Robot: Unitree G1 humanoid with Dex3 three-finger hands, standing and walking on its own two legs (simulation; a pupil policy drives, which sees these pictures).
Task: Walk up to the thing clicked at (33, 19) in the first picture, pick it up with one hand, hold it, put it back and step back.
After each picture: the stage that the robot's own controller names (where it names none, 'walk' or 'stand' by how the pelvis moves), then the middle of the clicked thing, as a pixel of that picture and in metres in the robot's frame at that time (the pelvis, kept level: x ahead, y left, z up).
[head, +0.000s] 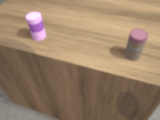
stand; (36, 26) +0.66 +0.24 +0.04
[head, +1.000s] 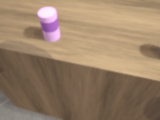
walk; (49, 25) +0.57 +0.15 +0.08
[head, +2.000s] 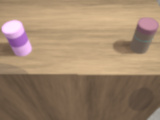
stand; (18, 39) +0.50 +0.25 +0.08
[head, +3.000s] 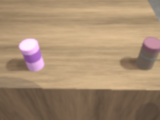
stand; (32, 55) +0.48 +0.23 +0.05
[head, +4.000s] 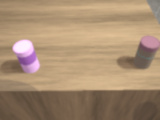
stand; (27, 57) +0.47 +0.24 +0.04
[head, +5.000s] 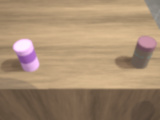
stand; (27, 56) +0.48 +0.25 +0.04
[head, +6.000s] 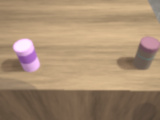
stand; (27, 56) +0.47 +0.24 +0.04
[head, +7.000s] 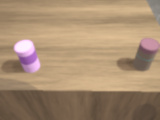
stand; (28, 57) +0.47 +0.24 +0.04
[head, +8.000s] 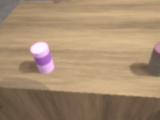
rise first; (43, 58) +0.47 +0.23 +0.05
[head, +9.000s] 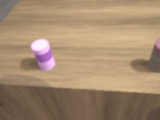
go down; (43, 55) +0.48 +0.22 +0.05
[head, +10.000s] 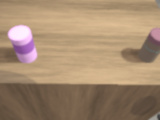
go down; (24, 45) +0.48 +0.20 +0.06
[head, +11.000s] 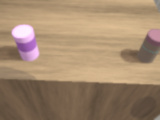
approach; (26, 43) +0.50 +0.21 +0.06
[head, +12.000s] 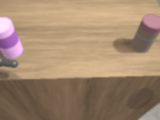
close in; (6, 39) +0.48 +0.23 +0.09
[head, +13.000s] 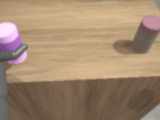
lift; (10, 44) +0.46 +0.22 +0.10
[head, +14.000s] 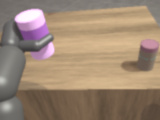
lift; (36, 35) +0.35 +0.14 +0.28
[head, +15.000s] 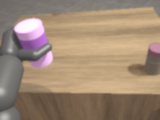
hold; (35, 44) +0.34 +0.15 +0.26
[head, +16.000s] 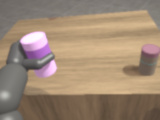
hold; (39, 55) +0.34 +0.15 +0.22
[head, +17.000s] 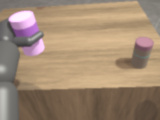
crouch; (28, 34) +0.42 +0.17 +0.23
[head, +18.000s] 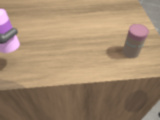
lower; (2, 31) +0.49 +0.22 +0.16
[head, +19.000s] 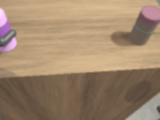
lower; out of the picture +0.50 +0.23 +0.11
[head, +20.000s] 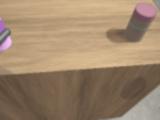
lower; out of the picture +0.50 +0.24 +0.11
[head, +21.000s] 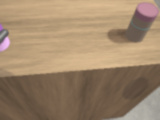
lower; out of the picture +0.50 +0.24 +0.11
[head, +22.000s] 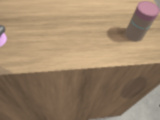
lower; out of the picture +0.51 +0.25 +0.11
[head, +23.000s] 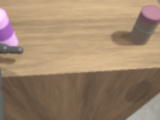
withdraw; (1, 31) +0.50 +0.22 +0.11
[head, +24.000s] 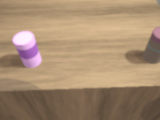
sink last; (28, 50) +0.47 +0.21 +0.08
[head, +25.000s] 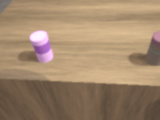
stand; (42, 47) +0.51 +0.23 +0.07
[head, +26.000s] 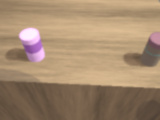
stand; (33, 45) +0.49 +0.23 +0.06
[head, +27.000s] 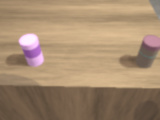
stand; (32, 50) +0.50 +0.23 +0.05
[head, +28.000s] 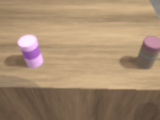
stand; (31, 52) +0.49 +0.23 +0.05
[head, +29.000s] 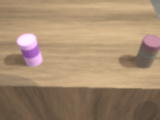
stand; (30, 50) +0.49 +0.23 +0.05
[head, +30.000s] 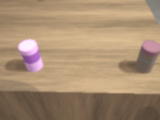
walk; (31, 56) +0.48 +0.23 +0.05
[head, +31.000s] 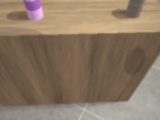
walk; (32, 4) +0.68 +0.25 +0.07
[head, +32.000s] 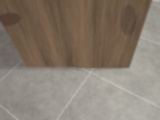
walk; out of the picture +1.08 +0.26 +0.06
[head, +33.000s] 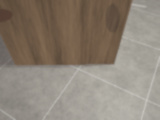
stand; out of the picture +1.18 +0.25 +0.06
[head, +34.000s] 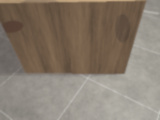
stand; out of the picture +1.13 +0.23 +0.04
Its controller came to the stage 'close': yes
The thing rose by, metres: 0.22
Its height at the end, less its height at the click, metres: +0.00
